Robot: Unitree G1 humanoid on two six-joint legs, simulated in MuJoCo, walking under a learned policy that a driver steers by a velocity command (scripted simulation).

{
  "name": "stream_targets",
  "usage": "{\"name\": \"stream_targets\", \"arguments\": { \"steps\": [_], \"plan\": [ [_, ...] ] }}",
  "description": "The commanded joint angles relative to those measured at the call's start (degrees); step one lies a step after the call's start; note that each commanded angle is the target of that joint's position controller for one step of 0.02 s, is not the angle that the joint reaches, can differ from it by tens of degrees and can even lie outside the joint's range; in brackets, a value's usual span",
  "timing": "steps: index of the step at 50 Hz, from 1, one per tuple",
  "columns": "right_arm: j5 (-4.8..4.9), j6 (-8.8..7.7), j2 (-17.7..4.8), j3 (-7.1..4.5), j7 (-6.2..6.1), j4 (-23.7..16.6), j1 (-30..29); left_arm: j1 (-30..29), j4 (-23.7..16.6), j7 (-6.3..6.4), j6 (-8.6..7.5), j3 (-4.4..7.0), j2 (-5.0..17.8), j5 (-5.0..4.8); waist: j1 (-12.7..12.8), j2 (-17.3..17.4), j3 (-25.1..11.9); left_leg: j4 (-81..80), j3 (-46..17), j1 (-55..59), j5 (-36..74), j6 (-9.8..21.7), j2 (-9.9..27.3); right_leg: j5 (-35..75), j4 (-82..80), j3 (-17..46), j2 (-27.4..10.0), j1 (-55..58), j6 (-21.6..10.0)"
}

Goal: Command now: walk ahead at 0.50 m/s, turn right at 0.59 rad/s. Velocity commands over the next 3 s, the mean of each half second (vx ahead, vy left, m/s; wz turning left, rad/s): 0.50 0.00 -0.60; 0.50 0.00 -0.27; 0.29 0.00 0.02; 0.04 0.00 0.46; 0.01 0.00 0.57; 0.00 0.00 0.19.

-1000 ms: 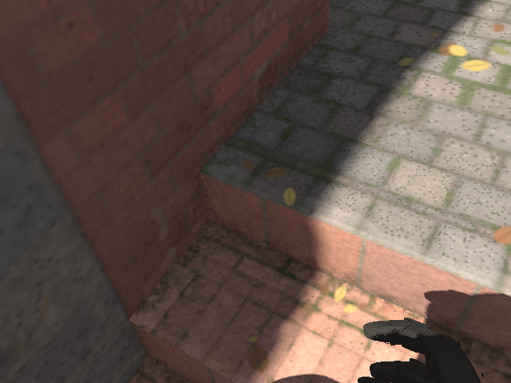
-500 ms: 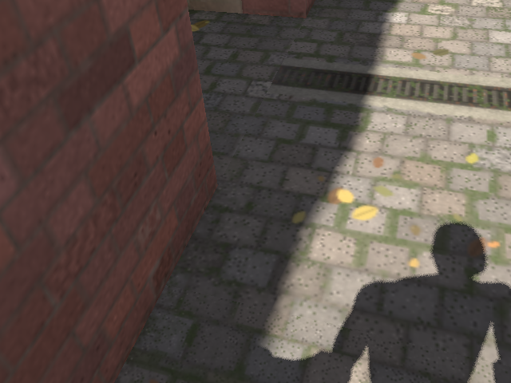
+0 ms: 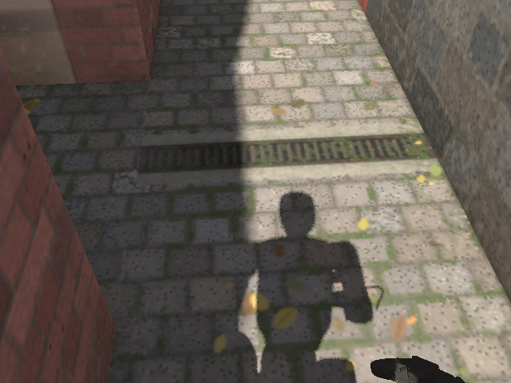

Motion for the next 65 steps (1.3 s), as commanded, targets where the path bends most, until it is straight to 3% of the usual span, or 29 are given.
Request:
{"name": "stream_targets", "arguments": {
  "steps": [1, 3, 4, 8, 13, 17, 20, 23, 24, 25, 26, 27, 28, 30, 31, 35, 36, 38, 42, 45, 46, 47, 48, 49, 50, 52, 57, 59, 65],
  "plan": [
    [1.12, -0.31, -0.05, -1.41, -0.65, 8.31, 14.72, -5.11, -4.34, 1.71, -0.10, -0.22, -2.03, 1.46, -1.37, 7.28, 2.19, -45.71, -45.76, 25.64, -11.90, 16.29, 16.08, 6.80, 27.25, -3.10, -5.08, -29.06, -2.82],
    [-0.11, -0.43, 3.94, -0.87, -1.26, 10.92, 12.04, -6.93, -5.18, 2.45, 1.70, -1.35, -4.76, 1.49, 3.12, 5.78, 4.05, -50.32, -35.36, 24.72, -3.49, 15.02, 13.45, 6.12, 26.16, -3.71, -6.35, -32.22, -6.59],
    [-1.42, -0.64, 3.48, -0.79, -0.85, 11.15, 12.32, -8.95, -6.13, 2.31, 1.80, -1.13, -2.88, 1.56, 3.50, 2.07, 4.71, -52.37, -31.33, 25.15, 0.09, 14.33, 14.02, 8.00, 22.65, -5.22, -7.73, -32.64, -6.58],
    [-2.95, -2.77, 0.20, -1.12, -2.40, 9.73, 7.16, -18.34, -10.60, 0.16, 2.24, -1.30, 0.98, -0.43, 4.36, 5.76, 6.83, -61.56, -9.20, 25.87, 9.59, 10.04, 10.67, 3.28, 12.17, -9.01, -12.22, -31.11, -7.22],
    [-5.62, -2.80, -3.78, 0.09, -4.49, 11.50, 23.62, -22.92, -11.31, -1.85, 1.07, -2.59, 0.22, -0.52, -1.92, 3.94, 3.55, -61.89, 4.98, 40.56, 22.90, 8.67, 8.18, 14.10, -4.98, -14.25, -13.90, -31.07, -5.95],
    [-4.38, -1.68, -5.78, -0.31, -3.69, 9.25, 28.60, -29.32, -15.75, -2.15, 1.46, -2.83, 0.52, -0.77, -5.45, 4.38, 6.51, -66.88, 9.13, 47.71, 32.59, 8.60, 9.02, 9.18, -22.56, -18.73, -12.75, -19.54, -2.73],
    [-3.21, -2.48, -11.16, -2.32, -3.81, 7.32, 28.05, -28.76, -20.36, -2.03, 1.96, -2.16, 1.27, -0.82, -3.62, 6.42, 9.71, -63.80, 10.66, 55.21, 60.40, 8.97, 10.39, 1.40, -35.08, -23.43, -6.74, -8.75, -2.35],
    [-1.29, -0.96, -14.08, -4.71, -3.21, 6.50, 24.42, -17.65, -21.09, 1.22, 0.40, 1.07, 7.95, -0.90, 1.89, 6.86, 7.96, -49.04, 11.76, 63.05, 76.08, 7.07, 11.54, 0.81, -53.47, -23.24, 0.59, 4.32, -5.20],
    [-3.80, -0.96, -11.00, -4.15, -3.07, 8.40, 30.19, -7.45, -18.80, 3.28, 0.25, 2.95, 10.37, -0.09, 2.80, 4.01, 1.94, -35.66, 10.95, 53.33, 67.70, 3.29, 10.60, 8.70, -47.67, -18.92, 0.52, 22.63, -8.94],
    [-5.21, -1.48, -3.96, -2.48, -2.72, 7.07, 37.30, 6.05, -17.21, 4.74, 1.17, 3.74, 11.82, 0.55, 2.46, -4.18, -15.67, -19.69, 9.56, 32.56, 42.56, -1.43, 8.11, 33.08, -36.73, -8.14, -8.10, 55.96, -19.93],
    [-4.13, -1.92, -1.93, -1.79, -0.83, 4.80, 32.54, 18.23, -12.72, 4.29, 1.55, 3.12, 9.42, 1.02, 8.13, -10.47, -18.10, -7.38, 4.64, 13.68, -1.51, -4.02, -1.50, 21.69, -51.64, 17.86, -18.57, 70.15, -25.86],
    [-0.20, -1.49, -2.08, -2.79, -0.07, 0.43, 13.73, 23.35, -8.82, 3.99, 1.38, 4.89, 10.92, 1.50, 15.17, -1.84, -0.64, 3.79, -3.52, -1.10, -0.10, -1.89, -3.16, 3.20, -60.93, 20.41, -18.64, 60.09, -17.62],
    [0.59, -1.85, -2.75, -3.41, -0.76, -0.42, 10.27, 20.39, -7.54, 4.04, 1.11, 5.49, 12.21, 1.75, 11.83, -2.79, 8.65, 8.70, -8.19, -6.96, 5.39, -0.16, -0.86, -8.24, -64.52, 17.36, -17.70, 48.11, -13.63],
    [-3.26, -1.98, -3.58, -4.22, -2.58, -0.67, 12.73, 9.07, -9.05, 3.48, 0.21, 1.77, 0.60, 0.01, 3.38, -2.32, 10.28, 2.02, -10.78, 2.03, 14.88, 3.67, 3.37, -12.40, -67.59, 12.41, -17.50, 25.31, -13.23],
    [-3.61, -1.45, -2.70, -4.12, -2.90, -0.13, 14.29, 3.37, -10.74, 3.09, -0.02, 0.32, -1.97, -0.35, -0.01, 0.36, 9.65, 1.62, -10.89, 5.47, 15.35, 4.66, 3.62, -10.86, -68.66, 12.69, -17.96, 17.70, -14.11],
    [-1.68, 2.08, -1.79, -3.83, -0.88, -1.07, 14.12, 0.38, -9.85, 4.73, -2.90, -0.88, 0.01, 2.36, -1.80, 2.16, 8.48, -4.93, -8.67, 6.36, 25.77, 4.18, 4.30, -2.19, -70.30, 1.14, -15.41, 5.75, -12.65],
    [2.92, 0.34, -5.48, -5.48, -5.80, -2.77, 11.25, -7.07, -13.90, 5.57, -1.20, 0.85, 6.07, -1.87, -5.12, 2.29, 9.41, -14.87, -9.11, 12.89, 29.85, 1.89, 3.33, 4.37, -68.56, -0.11, -14.24, -1.99, -10.76],
    [1.85, -1.21, -5.80, -5.41, -7.54, -2.87, 5.65, -3.56, -13.51, 5.99, -0.98, 1.39, 7.89, -2.95, -2.06, 1.70, 7.14, -28.43, -4.46, 26.10, 38.65, 0.24, -0.12, -1.02, -70.70, -6.07, -11.10, -7.33, -8.48],
    [3.28, -1.27, -6.06, -6.03, -6.52, -3.64, -2.46, 4.65, -10.54, 5.93, 0.22, 2.43, 7.76, -4.13, 2.19, -5.08, 9.14, -43.98, -3.47, 24.24, 33.59, 0.06, -2.98, -7.77, -67.50, -5.72, -13.33, 10.20, -5.69],
    [2.07, -1.08, -8.63, -7.74, -6.08, -0.09, 7.11, 4.82, -10.85, 5.81, 0.99, 2.54, 6.47, -2.62, -2.46, -7.23, 7.21, -47.52, -0.91, 34.34, 21.86, 2.58, -5.60, 7.84, -54.44, -6.38, -11.72, 15.26, -2.64],
    [1.06, -1.10, -11.66, -9.00, -5.91, 3.38, 18.22, 2.19, -12.59, 5.90, 0.70, 2.06, 5.26, -2.06, -7.63, -4.97, 1.67, -43.87, -3.84, 48.34, 23.17, 3.87, -3.71, 12.14, -39.83, -8.73, -8.84, 9.15, -0.53],
    [0.77, -0.81, -17.22, -9.66, -5.86, 5.62, 27.32, 0.99, -15.43, 6.02, 0.12, 0.29, 0.05, 0.07, -9.41, 9.68, -4.65, -41.65, -19.11, 61.04, 35.09, 6.12, 5.38, -6.71, -15.95, -12.31, -4.38, -4.37, 2.98],
    [0.66, -0.89, -19.80, -9.76, -5.60, 4.88, 25.76, 12.87, -16.12, 5.37, -0.71, -1.02, -3.42, -1.03, -2.17, 26.91, -12.41, -58.20, -49.99, 72.03, 23.71, 17.18, 16.09, -25.16, 0.14, -8.43, 0.44, -19.16, 4.68],
    [1.09, -0.68, -17.03, -9.44, -5.75, 3.52, 23.94, 12.35, -15.00, 5.01, -1.09, -0.42, 1.66, -2.42, -3.61, 21.06, -12.28, -61.00, -53.30, 71.35, 9.19, 19.60, 16.47, -19.16, 10.99, -5.90, -3.41, -24.77, 4.37],
    [0.83, -0.12, -13.23, -8.54, -6.41, 2.14, 20.02, 4.12, -17.17, 4.99, -0.62, -0.11, 4.51, -2.71, -5.45, 15.17, -7.17, -60.03, -43.48, 65.74, 6.51, 18.42, 14.59, -14.34, 14.96, -8.21, -5.35, -29.22, 4.48],
    [-0.75, 0.68, -11.67, -7.37, -6.57, 1.54, 12.99, -4.23, -20.53, 6.29, 1.05, 0.10, 5.05, -0.42, -2.10, 4.66, -1.56, -61.51, -34.21, 47.16, 11.80, 15.73, 11.00, -8.33, 10.03, -9.17, -9.49, -22.60, 4.66],
    [0.55, 0.49, -9.74, -6.40, -5.87, 4.37, 10.22, -6.71, -23.83, 7.53, 3.20, -0.13, 3.38, -2.23, 4.39, 4.03, 7.61, -63.39, -16.33, 30.32, 42.72, 13.96, 4.68, -6.47, -6.97, -11.72, -11.75, -13.95, 6.54],
    [0.23, 1.08, -10.52, -6.71, -6.25, 3.82, 9.22, -8.60, -24.07, 8.40, 3.22, -0.60, 2.83, -0.75, 3.95, 2.70, 4.37, -61.03, -9.77, 32.96, 58.46, 11.37, 1.94, -0.81, -20.23, -12.78, -11.25, -7.81, 6.88],
    [1.59, 3.10, -12.74, -7.32, -6.59, 3.71, 12.17, -15.41, -26.27, 8.22, 3.77, -1.98, 2.79, -2.99, -0.87, 4.59, 1.38, -56.97, -9.99, 48.17, 64.97, 10.44, 5.02, 2.17, -41.22, -14.19, -8.09, -2.45, 5.86]
  ]
}}
Next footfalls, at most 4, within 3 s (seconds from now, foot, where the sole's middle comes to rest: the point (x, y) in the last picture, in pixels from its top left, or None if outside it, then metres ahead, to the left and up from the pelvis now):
0.48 right None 0.36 -0.16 -0.64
0.92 left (280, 297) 0.74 -0.04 -0.64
1.38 right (371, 280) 0.78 -0.29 -0.64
1.74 left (269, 270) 0.82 -0.02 -0.64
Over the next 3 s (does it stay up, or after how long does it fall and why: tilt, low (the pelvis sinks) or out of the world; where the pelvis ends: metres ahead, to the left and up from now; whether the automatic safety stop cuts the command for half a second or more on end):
stays up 0.74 -0.06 0.14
